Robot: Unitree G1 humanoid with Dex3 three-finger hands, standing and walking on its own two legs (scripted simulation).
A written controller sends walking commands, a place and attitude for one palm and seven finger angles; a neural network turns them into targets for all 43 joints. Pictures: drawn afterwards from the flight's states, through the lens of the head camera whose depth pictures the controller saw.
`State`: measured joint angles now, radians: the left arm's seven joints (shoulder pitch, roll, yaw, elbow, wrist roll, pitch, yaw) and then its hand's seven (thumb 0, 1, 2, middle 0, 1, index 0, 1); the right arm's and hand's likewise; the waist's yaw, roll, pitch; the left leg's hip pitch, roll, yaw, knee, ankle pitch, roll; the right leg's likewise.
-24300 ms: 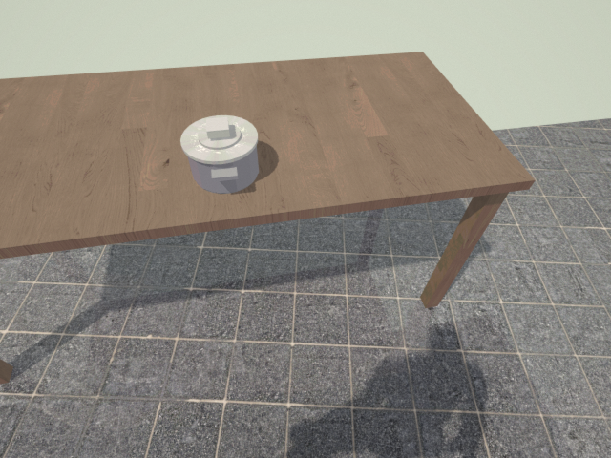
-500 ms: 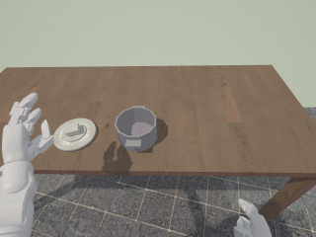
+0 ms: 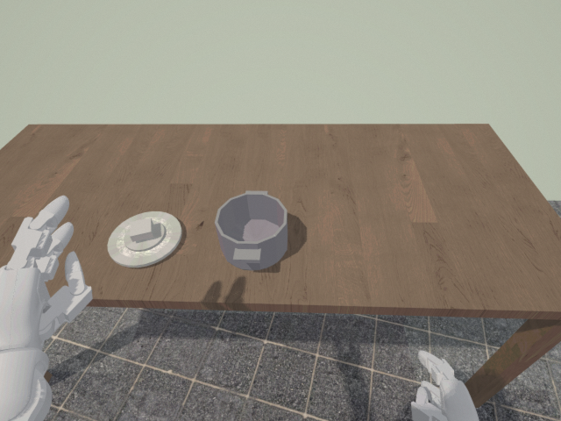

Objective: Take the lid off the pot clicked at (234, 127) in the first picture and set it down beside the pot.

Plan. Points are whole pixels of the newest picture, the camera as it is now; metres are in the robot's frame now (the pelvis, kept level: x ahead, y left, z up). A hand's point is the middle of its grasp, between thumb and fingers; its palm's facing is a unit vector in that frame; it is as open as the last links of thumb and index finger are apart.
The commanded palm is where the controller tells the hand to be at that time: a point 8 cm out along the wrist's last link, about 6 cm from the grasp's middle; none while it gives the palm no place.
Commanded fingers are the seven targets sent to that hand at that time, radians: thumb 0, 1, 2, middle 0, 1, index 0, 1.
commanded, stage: draw the hand back to the body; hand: left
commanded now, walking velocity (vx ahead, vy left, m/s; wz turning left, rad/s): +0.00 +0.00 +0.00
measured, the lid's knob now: (141, 229) +0.50 +0.38 -0.08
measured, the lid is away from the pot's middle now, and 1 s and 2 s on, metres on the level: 0.25 0.25 0.25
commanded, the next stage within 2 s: step back with the hand held close in 0.28 s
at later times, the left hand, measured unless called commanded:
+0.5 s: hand (45, 300) +0.18 +0.27 +0.17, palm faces +0.41 -0.81 -0.41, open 7.4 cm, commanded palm +0.13 +0.29 +0.17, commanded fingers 0.00 0.90 0.90 -0.20 -0.30 -0.20 -0.30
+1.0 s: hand (25, 341) +0.15 +0.28 +0.15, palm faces +0.30 -0.82 -0.48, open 7.4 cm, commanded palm +0.09 +0.32 +0.17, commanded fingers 0.00 0.90 0.90 -0.20 -0.30 -0.20 -0.30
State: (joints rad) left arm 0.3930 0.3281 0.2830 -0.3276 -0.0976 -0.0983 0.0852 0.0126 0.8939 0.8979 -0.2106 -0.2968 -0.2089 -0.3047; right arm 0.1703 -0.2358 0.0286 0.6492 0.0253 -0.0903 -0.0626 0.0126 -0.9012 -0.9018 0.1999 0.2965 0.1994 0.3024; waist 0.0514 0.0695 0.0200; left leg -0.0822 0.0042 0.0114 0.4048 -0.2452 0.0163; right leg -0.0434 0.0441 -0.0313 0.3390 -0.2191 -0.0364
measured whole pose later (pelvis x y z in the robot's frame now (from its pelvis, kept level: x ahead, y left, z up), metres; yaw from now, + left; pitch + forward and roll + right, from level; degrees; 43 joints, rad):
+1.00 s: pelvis -0.05 +0.04 -0.02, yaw -2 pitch -1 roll -1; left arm 0.63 0.41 0.41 -0.63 -0.06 -0.22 0.10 0.01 0.89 0.90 -0.21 -0.30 -0.21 -0.30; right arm 0.20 -0.19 0.00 0.54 0.02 -0.08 -0.04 0.01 -0.90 -0.90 0.20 0.30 0.20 0.30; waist 0.02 -0.01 0.08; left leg -0.33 -0.03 0.07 0.60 -0.27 0.08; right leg -0.31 -0.03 -0.03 0.57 -0.24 0.03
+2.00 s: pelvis -0.14 +0.01 -0.02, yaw -1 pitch +1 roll -2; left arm 0.60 0.44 0.39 -0.67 -0.05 -0.30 0.11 0.01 0.89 0.90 -0.21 -0.30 -0.21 -0.30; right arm 0.20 -0.15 -0.01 0.61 0.00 -0.14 -0.02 0.01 -0.90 -0.90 0.20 0.30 0.20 0.30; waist -0.02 -0.04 0.05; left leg -0.49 0.03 -0.03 0.72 -0.35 0.00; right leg -0.36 0.01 -0.07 0.57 -0.22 -0.01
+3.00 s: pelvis -0.28 +0.04 -0.01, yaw -1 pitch -1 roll -1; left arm 0.60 0.42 0.38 -0.60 -0.04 -0.22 0.14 0.01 0.89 0.90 -0.22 -0.30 -0.21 -0.31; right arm 0.27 -0.15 0.00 0.62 0.01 -0.16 -0.03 0.01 -0.90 -0.90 0.20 0.30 0.20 0.30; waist -0.02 -0.05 0.00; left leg -0.28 -0.01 0.01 0.57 -0.26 0.05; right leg -0.42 0.04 0.00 0.93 -0.44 0.00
